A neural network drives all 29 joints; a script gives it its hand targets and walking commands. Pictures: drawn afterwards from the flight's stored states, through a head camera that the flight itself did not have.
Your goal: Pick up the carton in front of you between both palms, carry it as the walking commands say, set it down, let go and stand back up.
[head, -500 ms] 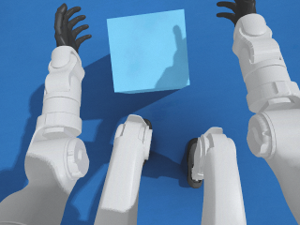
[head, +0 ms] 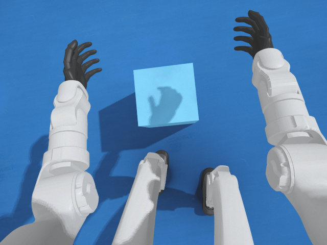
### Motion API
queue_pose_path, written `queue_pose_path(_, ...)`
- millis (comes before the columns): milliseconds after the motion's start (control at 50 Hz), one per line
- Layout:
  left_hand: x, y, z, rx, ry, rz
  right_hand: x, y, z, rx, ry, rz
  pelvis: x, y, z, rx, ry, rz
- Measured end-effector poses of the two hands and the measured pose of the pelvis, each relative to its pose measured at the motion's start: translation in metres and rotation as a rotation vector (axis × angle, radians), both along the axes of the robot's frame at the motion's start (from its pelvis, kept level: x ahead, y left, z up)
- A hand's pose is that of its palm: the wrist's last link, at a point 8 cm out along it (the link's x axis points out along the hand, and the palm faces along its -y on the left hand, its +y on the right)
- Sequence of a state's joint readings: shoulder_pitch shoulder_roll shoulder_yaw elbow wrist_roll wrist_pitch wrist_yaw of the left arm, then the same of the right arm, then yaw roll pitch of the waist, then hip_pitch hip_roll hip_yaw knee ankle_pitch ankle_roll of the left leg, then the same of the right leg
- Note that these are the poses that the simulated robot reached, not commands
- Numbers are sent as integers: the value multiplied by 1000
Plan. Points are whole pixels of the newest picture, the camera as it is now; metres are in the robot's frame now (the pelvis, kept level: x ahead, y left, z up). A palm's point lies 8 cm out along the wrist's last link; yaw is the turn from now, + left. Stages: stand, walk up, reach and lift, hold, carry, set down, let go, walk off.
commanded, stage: set down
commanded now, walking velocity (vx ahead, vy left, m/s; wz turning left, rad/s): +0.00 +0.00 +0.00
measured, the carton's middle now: (167, 100) +0.46 +0.11 -0.47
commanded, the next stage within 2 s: let go in 0.02 s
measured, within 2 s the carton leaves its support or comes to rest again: neither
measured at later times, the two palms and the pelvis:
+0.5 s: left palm (34, 115) +0.34 +0.28 +0.03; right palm (311, 104) +0.40 -0.15 +0.02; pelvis +0.06 +0.02 +0.12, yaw -1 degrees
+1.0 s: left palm (14, 183) +0.26 +0.22 +0.11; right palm out of the picture +0.28 -0.24 +0.10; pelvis +0.11 -0.01 +0.18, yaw +1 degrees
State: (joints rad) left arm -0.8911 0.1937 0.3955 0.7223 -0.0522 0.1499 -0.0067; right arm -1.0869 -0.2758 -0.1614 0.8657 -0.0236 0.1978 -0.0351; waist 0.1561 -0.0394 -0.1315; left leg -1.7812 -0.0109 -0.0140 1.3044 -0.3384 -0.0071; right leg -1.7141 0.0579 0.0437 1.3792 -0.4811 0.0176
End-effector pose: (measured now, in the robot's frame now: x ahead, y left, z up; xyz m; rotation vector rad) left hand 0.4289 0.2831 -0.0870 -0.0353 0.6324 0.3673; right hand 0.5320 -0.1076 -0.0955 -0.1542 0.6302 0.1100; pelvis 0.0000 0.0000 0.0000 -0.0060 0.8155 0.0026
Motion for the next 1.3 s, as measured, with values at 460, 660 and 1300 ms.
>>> queue_pose_path(460,-79,-9,110,80,156,-296,-117,-38,107,-82,83,-163,50,20,117,-15,-262,-4)
queue_pose_path(660,-133,-18,166,87,149,-293,-168,-64,149,-78,103,-135,79,18,151,1,-460,10)
queue_pose_path(1300,-166,-60,204,111,181,-297,-271,-143,199,-87,152,-183,103,-22,175,41,-855,21)
